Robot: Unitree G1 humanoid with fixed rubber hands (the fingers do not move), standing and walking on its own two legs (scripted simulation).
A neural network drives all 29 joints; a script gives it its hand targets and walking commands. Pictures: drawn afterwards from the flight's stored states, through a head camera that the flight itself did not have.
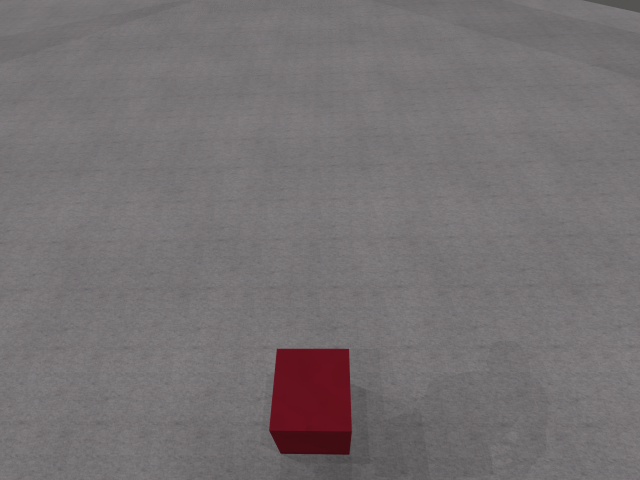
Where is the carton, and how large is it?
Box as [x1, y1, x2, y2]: [269, 349, 351, 454]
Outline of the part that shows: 277,349 269,430 280,452 348,454 351,434 348,349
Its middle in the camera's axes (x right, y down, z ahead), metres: -0.01 +0.47 +1.09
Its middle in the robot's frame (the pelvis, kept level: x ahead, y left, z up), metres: +0.42 +0.04 -0.65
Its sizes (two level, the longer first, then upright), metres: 0.210 0.200 0.250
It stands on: the floor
